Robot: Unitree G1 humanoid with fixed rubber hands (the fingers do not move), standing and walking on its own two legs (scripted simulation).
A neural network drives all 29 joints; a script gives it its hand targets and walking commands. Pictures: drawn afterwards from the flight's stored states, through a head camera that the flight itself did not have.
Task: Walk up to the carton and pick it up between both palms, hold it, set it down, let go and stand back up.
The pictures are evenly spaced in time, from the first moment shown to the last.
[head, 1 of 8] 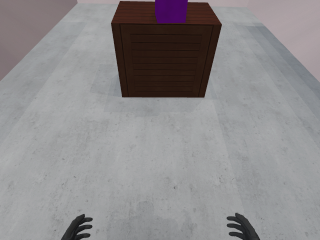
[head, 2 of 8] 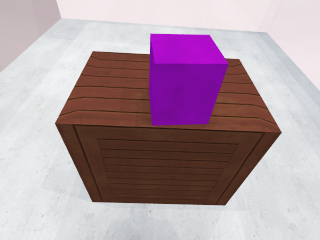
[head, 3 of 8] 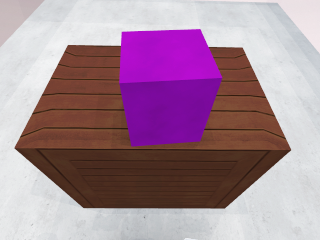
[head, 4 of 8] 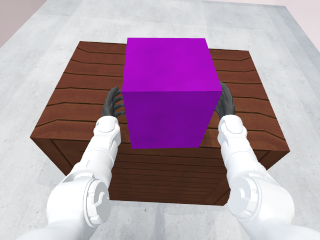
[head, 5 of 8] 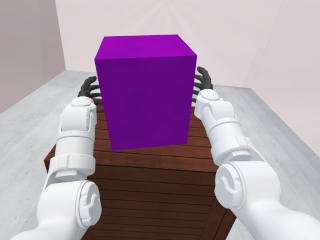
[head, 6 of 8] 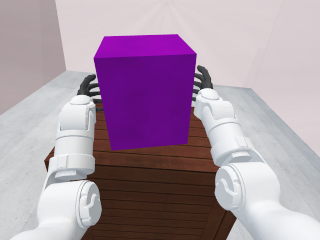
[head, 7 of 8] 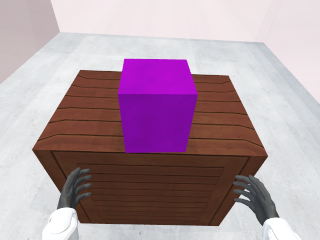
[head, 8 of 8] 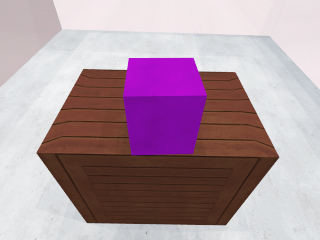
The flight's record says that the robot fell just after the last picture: no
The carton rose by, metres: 0.23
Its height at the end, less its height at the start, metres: +0.00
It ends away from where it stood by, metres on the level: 0.02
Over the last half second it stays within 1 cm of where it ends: yes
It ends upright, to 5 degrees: yes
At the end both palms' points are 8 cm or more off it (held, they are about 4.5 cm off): yes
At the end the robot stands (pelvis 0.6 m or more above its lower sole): yes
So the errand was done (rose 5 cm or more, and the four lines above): yes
